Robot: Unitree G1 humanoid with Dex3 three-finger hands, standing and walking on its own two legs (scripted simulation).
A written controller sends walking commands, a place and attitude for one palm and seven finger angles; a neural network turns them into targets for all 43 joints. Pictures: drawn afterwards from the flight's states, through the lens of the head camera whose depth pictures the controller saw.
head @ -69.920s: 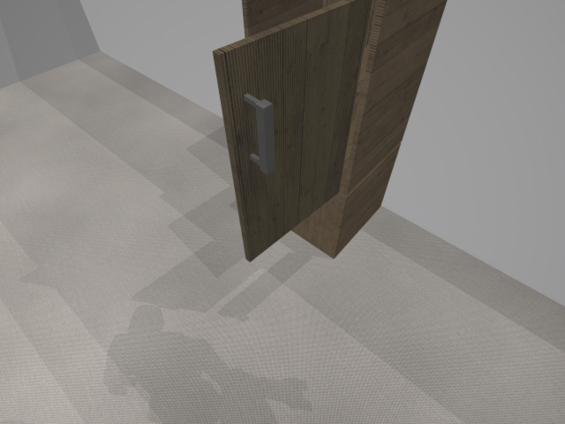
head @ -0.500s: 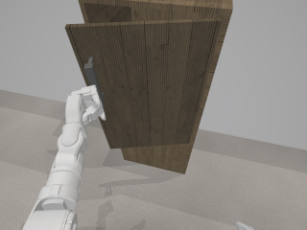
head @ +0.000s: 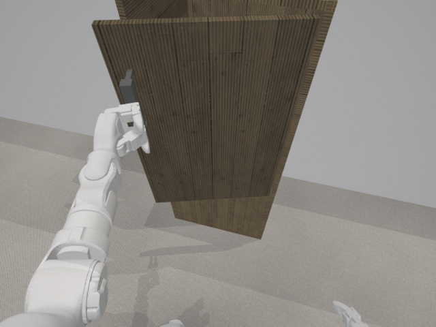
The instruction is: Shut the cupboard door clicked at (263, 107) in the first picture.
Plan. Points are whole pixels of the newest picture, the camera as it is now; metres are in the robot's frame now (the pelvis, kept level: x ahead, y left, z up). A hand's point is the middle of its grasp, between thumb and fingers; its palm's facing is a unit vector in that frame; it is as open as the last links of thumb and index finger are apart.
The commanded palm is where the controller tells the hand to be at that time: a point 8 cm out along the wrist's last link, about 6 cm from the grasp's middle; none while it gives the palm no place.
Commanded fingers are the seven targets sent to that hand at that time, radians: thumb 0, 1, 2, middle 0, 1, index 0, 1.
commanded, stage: push the door shut along its arc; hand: left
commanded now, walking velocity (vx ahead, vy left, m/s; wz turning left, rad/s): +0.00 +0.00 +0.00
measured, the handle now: (137, 108) +0.52 +0.17 +0.11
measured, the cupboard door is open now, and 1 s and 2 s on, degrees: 19 3 0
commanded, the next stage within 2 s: pull the fist back off the door in 1.62 s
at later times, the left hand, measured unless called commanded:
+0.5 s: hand (155, 114) +0.50 +0.13 +0.11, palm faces -0.13 -0.99 -0.01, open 3.1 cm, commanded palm +0.49 +0.18 +0.12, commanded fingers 0.00 0.90 0.90 -1.30 -1.50 -1.30 -1.50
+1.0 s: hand (177, 93) +0.56 +0.09 +0.12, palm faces -0.25 -0.97 +0.00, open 3.1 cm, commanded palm +0.56 +0.14 +0.12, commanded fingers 0.00 0.90 0.90 -1.30 -1.50 -1.30 -1.50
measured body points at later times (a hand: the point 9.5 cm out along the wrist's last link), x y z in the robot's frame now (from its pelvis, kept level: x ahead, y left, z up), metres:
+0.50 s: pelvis +0.01 +0.01 -0.01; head +0.08 +0.01 +0.43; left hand +0.50 +0.19 +0.12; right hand +0.01 -0.26 -0.13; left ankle +0.07 +0.13 -0.71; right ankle -0.03 -0.11 -0.71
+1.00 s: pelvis +0.01 +0.01 -0.03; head +0.13 +0.01 +0.41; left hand +0.57 +0.15 +0.12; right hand -0.04 -0.26 -0.13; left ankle +0.07 +0.13 -0.71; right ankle -0.03 -0.11 -0.71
